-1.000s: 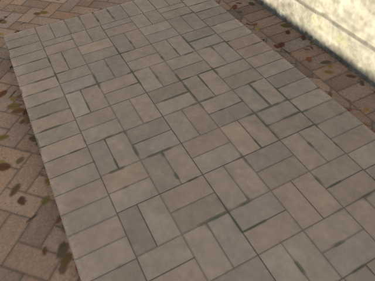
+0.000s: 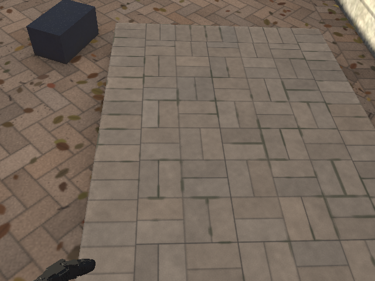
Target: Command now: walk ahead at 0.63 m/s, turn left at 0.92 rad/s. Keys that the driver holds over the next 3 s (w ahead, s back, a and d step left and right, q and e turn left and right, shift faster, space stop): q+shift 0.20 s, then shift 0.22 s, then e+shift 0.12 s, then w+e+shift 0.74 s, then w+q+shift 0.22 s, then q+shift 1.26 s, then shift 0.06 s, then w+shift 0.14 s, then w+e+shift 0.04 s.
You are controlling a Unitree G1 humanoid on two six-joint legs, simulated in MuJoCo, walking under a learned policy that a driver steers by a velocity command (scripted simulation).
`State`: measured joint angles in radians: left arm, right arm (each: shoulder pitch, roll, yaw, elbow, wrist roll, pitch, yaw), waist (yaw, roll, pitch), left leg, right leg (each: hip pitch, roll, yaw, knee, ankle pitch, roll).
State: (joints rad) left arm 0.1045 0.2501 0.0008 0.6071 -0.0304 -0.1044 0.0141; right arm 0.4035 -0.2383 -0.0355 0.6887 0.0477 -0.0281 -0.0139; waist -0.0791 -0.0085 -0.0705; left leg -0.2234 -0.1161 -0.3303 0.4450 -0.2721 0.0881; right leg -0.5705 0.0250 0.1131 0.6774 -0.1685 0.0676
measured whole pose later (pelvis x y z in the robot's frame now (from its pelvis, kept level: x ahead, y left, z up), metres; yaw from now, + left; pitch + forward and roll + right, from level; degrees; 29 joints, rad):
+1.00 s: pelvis +0.40 -0.06 -0.02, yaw -2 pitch +0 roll +5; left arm 0.27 0.27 0.06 0.67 -0.04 0.03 -0.02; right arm 0.29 -0.32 -0.11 0.80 0.01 -0.07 0.01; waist 0.02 0.04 -0.06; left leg 0.11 0.12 0.37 0.28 -0.33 -0.11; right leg -0.66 -0.22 -0.05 1.03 -0.28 -0.03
